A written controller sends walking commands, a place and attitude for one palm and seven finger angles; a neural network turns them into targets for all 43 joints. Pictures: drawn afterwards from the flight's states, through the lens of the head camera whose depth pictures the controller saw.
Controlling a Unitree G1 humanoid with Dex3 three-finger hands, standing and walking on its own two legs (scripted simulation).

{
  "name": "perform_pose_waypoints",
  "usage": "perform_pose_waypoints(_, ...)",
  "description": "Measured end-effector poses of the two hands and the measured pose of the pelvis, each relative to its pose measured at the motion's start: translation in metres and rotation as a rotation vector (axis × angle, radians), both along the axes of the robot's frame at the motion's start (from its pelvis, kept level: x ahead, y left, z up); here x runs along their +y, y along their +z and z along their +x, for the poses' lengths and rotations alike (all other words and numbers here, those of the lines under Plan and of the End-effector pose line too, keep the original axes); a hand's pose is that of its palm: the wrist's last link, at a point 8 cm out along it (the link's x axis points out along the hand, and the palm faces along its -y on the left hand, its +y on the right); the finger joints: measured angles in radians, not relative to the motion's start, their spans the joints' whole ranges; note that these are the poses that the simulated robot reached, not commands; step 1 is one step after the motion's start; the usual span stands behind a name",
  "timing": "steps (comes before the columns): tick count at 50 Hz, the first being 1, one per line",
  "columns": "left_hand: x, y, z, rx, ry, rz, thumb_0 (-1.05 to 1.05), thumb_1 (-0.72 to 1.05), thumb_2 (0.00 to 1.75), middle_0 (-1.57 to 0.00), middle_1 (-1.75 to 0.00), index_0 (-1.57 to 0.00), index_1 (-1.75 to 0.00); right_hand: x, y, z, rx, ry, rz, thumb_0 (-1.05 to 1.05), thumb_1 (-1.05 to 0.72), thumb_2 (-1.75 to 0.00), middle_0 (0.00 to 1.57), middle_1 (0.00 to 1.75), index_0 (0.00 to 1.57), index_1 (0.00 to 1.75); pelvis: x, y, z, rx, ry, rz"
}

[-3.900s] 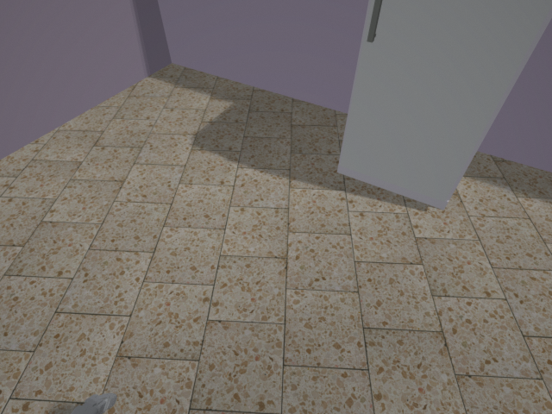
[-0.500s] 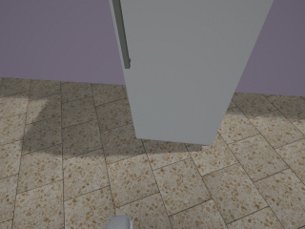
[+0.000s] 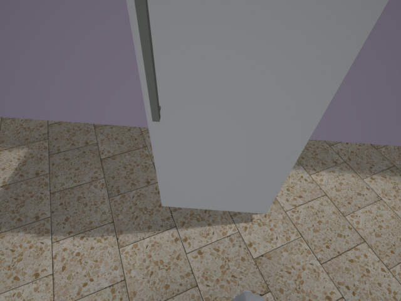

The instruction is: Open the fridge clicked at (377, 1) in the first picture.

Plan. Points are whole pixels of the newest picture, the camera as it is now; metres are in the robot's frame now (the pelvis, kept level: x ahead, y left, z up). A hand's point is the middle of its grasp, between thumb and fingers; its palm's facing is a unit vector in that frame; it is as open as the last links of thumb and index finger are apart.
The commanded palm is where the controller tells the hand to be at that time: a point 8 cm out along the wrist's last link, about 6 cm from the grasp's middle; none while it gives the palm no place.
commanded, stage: take the last steps up to it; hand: left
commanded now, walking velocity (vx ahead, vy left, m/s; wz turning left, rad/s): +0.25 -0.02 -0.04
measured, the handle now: (149, 51) +0.62 +0.16 +0.18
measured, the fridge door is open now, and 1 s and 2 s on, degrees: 0 0 0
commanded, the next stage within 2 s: come to a stop and stand still in 0.26 s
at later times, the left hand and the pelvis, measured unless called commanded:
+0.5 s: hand (144, 294) +0.17 +0.14 -0.18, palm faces +0.06 -0.98 -0.19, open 7.2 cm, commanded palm none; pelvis +0.15 -0.04 -0.01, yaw +0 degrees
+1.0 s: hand out of the picture +0.14 +0.11 -0.17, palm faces +0.04 -0.96 -0.29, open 7.3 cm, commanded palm none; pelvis +0.11 -0.09 -0.01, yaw -1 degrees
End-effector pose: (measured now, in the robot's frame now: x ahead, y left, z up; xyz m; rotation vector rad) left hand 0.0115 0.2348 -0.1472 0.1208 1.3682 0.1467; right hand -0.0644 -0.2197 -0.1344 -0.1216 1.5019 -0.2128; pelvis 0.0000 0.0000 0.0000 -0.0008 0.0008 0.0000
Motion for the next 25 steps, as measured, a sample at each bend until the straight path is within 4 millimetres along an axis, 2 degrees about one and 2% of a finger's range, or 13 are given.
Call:
perform_pose_waypoints(3,-0.01,0.001,0.044,-0.027,-0.042,0.012,0.0,0.91,0.9,-0.2,-0.3,-0.2,-0.3,0.002,-0.004,-0.009,0.071,-0.045,0.035,0.0,-0.92,-0.9,0.2,0.3,0.2,0.3,-0.01,-0.003,0.02,0.003,-0.01,0.008)
perform_pose_waypoints(6,-0.027,-0.001,0.092,-0.072,-0.087,0.026,0.0,0.91,0.9,-0.2,-0.3,-0.2,-0.3,-0.001,-0.013,-0.008,0.128,-0.085,0.073,0.0,-0.91,-0.9,0.2,0.3,0.2,0.3,-0.025,-0.011,0.044,0.004,-0.019,0.015)
perform_pose_waypoints(8,-0.039,-0.005,0.121,-0.12,-0.101,0.038,0.0,0.91,0.9,-0.2,-0.3,-0.2,-0.3,-0.006,-0.024,-0.001,0.159,-0.097,0.099,0.0,-0.91,-0.9,0.2,0.3,0.2,0.3,-0.036,-0.02,0.06,0.003,-0.018,0.017)
perform_pose_waypoints(10,-0.05,-0.004,0.141,-0.163,-0.093,0.04,0.0,0.91,0.9,-0.2,-0.3,-0.2,-0.3,-0.013,-0.03,0.017,0.169,-0.086,0.115,0.0,-0.91,-0.9,0.21,0.3,0.2,0.3,-0.043,-0.022,0.072,-0.003,-0.005,0.006)
perform_pose_waypoints(13,-0.061,0.003,0.153,-0.19,-0.046,0.042,0.0,0.92,0.9,-0.2,-0.3,-0.2,-0.3,-0.027,-0.03,0.065,0.11,-0.049,0.107,0.01,-0.91,-0.9,0.2,0.3,0.2,0.3,-0.049,-0.016,0.089,-0.007,0.007,0.004)
perform_pose_waypoints(19,-0.054,0.012,0.159,-0.146,-0.013,0.073,-0.02,0.95,0.9,-0.2,-0.3,-0.2,-0.3,-0.05,-0.023,0.188,-0.121,0.034,0.05,0.01,-0.92,-0.9,0.2,0.3,0.19,0.3,-0.052,-0.005,0.121,0.002,0.017,-0.003)
perform_pose_waypoints(22,-0.053,0.007,0.154,-0.094,0.002,0.056,-0.01,0.95,0.9,-0.2,-0.3,-0.2,-0.3,-0.06,-0.017,0.234,-0.192,0.067,0.007,0.02,-0.95,-0.9,0.2,0.3,0.19,0.3,-0.046,-0.005,0.137,-0.003,0.013,-0.013)
perform_pose_waypoints(25,-0.051,-0.005,0.149,-0.037,0.022,0.026,-0.01,0.93,0.9,-0.2,-0.3,-0.2,-0.3,-0.058,-0.014,0.271,-0.247,0.097,-0.023,0.02,-0.95,-0.9,0.2,0.3,0.19,0.3,-0.038,-0.01,0.152,-0.017,0.003,-0.03)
